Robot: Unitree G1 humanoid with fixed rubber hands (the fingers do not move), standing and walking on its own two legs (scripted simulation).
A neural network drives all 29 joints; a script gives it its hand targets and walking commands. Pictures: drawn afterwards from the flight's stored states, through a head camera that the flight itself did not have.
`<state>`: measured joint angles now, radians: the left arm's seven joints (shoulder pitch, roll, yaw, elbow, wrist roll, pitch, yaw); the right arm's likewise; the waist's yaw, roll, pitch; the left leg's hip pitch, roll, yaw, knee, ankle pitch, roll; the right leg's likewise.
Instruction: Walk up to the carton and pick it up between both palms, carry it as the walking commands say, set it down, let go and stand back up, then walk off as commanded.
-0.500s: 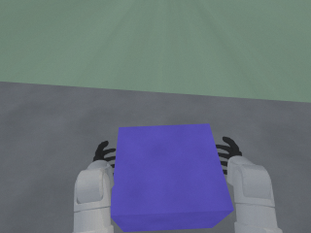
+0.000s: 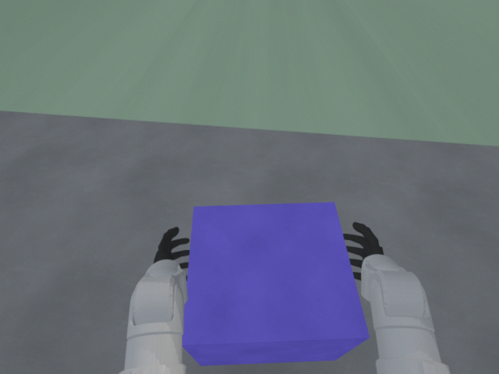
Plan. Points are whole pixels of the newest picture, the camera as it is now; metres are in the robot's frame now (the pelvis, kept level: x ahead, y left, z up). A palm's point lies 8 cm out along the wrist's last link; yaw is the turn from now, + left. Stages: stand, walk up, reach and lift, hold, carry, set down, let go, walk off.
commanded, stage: carry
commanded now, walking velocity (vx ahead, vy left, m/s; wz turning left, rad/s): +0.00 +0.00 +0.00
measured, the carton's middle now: (266, 285) +0.30 +0.01 -0.03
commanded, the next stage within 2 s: hold in 0.62 s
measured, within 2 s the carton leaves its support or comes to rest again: neither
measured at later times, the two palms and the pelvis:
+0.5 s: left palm (169, 270) +0.28 +0.16 +0.05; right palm (371, 265) +0.29 -0.16 +0.05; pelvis +0.00 +0.00 +0.00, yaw +0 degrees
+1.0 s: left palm (162, 274) +0.28 +0.17 +0.05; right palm (368, 270) +0.28 -0.16 +0.05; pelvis +0.01 +0.00 +0.01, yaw +0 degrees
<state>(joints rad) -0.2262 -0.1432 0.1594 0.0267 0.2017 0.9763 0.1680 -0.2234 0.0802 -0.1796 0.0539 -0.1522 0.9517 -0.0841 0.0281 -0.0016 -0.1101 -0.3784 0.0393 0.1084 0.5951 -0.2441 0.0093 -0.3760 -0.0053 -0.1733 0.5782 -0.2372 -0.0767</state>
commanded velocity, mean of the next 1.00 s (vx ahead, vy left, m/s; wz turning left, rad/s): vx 0.00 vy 0.00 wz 0.00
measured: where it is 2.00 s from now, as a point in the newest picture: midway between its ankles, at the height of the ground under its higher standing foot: outside the picture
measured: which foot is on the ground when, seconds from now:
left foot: down 0.00-1.00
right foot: down 0.00-1.00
